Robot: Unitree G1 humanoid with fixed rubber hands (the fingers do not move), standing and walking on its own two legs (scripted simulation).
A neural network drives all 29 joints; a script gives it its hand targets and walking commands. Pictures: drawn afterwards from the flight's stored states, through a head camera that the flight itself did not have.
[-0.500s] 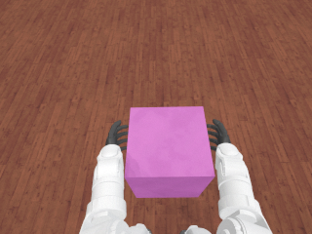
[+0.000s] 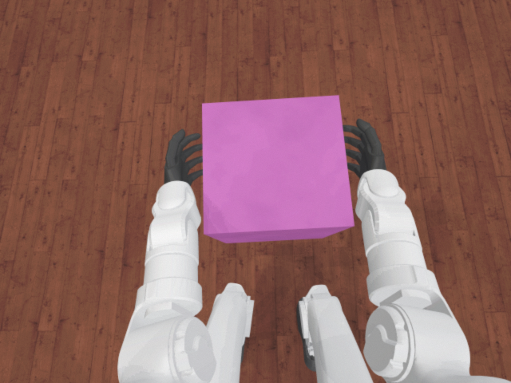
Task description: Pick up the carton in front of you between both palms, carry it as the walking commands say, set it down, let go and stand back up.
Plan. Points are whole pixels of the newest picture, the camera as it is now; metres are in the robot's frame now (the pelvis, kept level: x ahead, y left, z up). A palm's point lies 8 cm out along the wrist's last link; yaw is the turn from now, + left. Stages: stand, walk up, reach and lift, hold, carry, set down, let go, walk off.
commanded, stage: set down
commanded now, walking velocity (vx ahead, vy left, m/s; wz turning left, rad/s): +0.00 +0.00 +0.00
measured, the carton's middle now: (272, 182) +0.44 +0.01 -0.16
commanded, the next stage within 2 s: none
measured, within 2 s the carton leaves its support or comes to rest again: rests again in 1.24 s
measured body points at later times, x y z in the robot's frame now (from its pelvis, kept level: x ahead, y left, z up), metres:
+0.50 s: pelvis -0.02 +0.00 -0.13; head +0.27 -0.02 +0.21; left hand +0.45 +0.16 -0.24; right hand +0.49 -0.14 -0.24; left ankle +0.07 +0.12 -0.60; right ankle +0.07 -0.11 -0.60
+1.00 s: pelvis -0.04 -0.01 -0.23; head +0.33 -0.03 +0.03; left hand +0.48 +0.16 -0.39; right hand +0.53 -0.13 -0.40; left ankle +0.07 +0.12 -0.60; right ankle +0.07 -0.11 -0.60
